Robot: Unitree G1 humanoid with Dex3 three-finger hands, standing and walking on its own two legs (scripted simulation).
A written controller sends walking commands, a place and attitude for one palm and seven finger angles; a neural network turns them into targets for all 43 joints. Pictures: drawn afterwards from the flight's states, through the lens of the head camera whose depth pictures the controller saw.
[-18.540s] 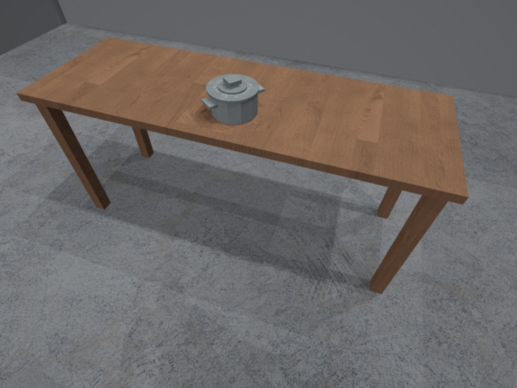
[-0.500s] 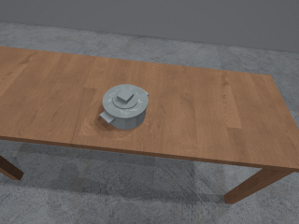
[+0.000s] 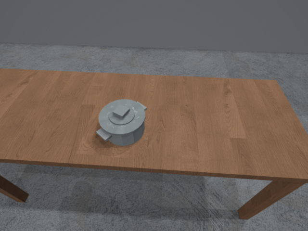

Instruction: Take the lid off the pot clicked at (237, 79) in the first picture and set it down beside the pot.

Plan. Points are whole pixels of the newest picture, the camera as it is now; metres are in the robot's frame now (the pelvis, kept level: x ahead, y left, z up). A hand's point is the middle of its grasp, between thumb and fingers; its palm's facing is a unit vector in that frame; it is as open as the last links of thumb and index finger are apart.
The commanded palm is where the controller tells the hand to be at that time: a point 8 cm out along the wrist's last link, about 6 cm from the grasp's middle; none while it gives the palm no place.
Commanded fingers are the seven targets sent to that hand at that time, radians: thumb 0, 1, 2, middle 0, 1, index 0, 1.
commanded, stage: come to a stop and stand still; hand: left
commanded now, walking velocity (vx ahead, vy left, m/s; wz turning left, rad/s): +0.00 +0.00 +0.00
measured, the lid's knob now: (121, 111) +0.49 +0.15 +0.00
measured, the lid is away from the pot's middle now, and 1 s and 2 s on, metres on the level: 0.00 0.00 0.00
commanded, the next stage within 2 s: look again from close up in 0.48 s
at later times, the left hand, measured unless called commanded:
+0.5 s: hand out of the picture +0.00 +0.15 -0.17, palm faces +0.01 -0.98 -0.18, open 7.3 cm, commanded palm none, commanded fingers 0.00 0.90 0.90 -0.20 -0.30 -0.20 -0.30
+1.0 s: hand out of the picture -0.01 +0.15 -0.17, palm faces +0.01 -0.99 -0.16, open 7.4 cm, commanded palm none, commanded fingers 0.00 0.90 0.90 -0.20 -0.30 -0.20 -0.30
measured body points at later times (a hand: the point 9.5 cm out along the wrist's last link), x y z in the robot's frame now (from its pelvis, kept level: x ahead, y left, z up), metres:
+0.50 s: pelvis +0.01 -0.02 +0.00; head +0.03 -0.02 +0.45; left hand +0.00 +0.20 -0.16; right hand +0.02 -0.24 -0.16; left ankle -0.01 +0.11 -0.74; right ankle -0.03 -0.10 -0.74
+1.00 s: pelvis +0.00 -0.01 +0.01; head +0.02 +0.00 +0.45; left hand -0.01 +0.21 -0.16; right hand -0.01 -0.22 -0.15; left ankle -0.01 +0.11 -0.74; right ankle -0.03 -0.10 -0.74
